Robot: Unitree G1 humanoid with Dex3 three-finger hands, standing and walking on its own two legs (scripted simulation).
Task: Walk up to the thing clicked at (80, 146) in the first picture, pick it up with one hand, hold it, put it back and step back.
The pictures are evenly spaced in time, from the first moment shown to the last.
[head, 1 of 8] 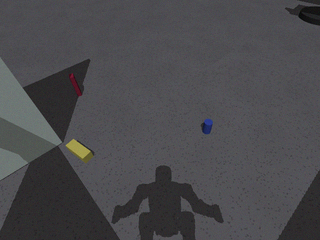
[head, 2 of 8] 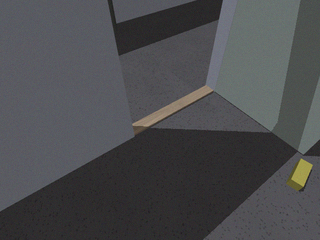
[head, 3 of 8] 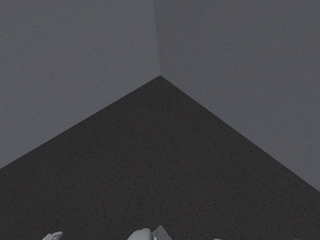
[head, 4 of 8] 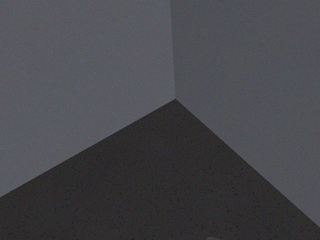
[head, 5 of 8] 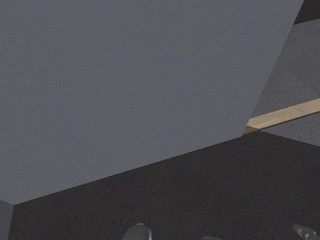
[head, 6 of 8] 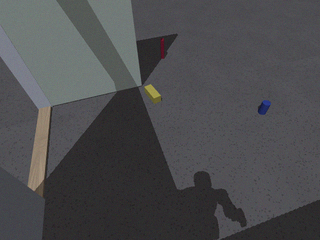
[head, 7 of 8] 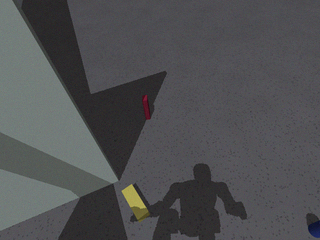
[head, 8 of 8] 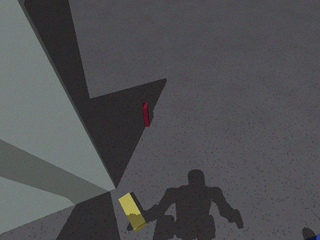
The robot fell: no
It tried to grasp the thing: no
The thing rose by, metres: 0.00
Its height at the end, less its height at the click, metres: +0.00
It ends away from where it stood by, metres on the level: 0.00
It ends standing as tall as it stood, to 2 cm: yes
